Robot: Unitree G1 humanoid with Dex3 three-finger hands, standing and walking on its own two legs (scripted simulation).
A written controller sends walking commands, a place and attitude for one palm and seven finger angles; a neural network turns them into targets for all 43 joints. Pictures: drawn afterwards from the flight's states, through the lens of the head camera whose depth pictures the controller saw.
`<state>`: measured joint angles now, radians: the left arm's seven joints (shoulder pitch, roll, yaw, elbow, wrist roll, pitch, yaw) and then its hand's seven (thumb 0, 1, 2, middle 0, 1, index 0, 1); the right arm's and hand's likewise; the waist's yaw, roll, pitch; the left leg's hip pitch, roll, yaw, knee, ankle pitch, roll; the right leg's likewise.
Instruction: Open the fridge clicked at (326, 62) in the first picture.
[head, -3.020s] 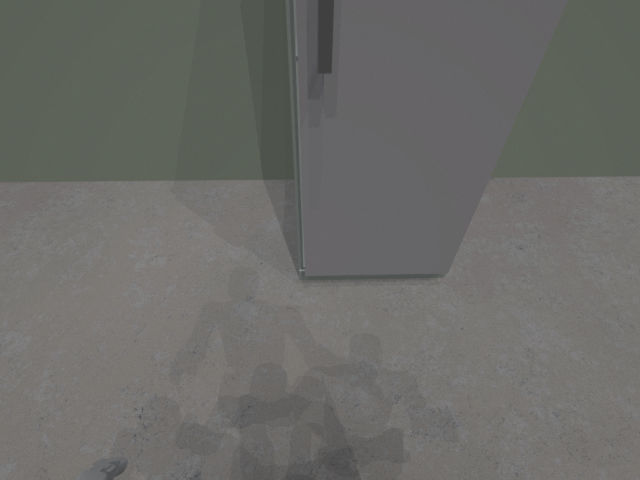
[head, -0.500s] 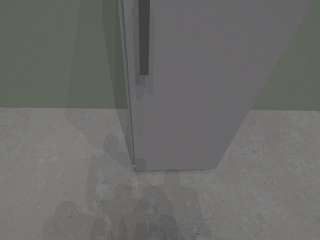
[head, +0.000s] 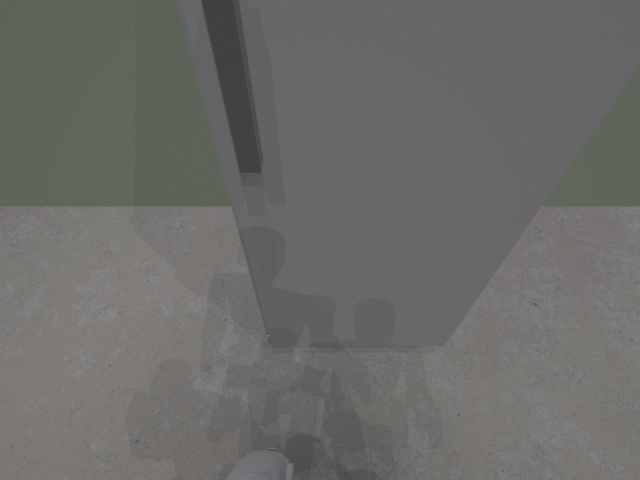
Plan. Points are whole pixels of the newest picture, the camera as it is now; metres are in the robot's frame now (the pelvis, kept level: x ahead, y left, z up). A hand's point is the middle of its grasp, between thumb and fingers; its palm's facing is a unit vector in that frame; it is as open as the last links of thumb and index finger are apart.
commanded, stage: come to a stop and stand still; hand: left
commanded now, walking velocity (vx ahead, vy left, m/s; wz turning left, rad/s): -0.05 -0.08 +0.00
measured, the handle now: (237, 64) +0.50 +0.13 +0.24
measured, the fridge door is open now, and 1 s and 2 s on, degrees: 0 0 0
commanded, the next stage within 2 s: look again from close up in 1.46 s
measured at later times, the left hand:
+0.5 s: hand out of the picture -0.03 +0.23 -0.17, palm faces +0.01 -0.98 -0.17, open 7.4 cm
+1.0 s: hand out of the picture -0.06 +0.12 -0.17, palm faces +0.03 -0.99 -0.12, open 7.4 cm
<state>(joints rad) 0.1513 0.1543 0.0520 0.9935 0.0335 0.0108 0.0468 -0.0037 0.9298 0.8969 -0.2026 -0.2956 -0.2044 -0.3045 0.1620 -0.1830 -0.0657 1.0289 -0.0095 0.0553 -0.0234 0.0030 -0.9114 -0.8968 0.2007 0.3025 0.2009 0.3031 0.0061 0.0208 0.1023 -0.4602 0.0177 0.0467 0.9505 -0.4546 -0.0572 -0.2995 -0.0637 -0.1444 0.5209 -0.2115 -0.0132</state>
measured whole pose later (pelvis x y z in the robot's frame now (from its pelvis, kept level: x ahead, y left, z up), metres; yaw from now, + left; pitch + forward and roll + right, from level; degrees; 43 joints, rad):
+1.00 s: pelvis -0.04 -0.01 +0.01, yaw -1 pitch -2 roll -1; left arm 0.34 0.07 0.00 1.14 0.00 0.00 0.04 0.01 0.91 0.90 -0.20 -0.29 -0.20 -0.30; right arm 0.36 -0.07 -0.01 1.20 -0.01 0.01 -0.04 0.00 -0.91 -0.90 0.20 0.30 0.20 0.30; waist -0.03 0.00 0.02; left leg -0.27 0.06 0.05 0.45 -0.15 -0.02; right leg -0.09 0.03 -0.05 0.42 -0.30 -0.03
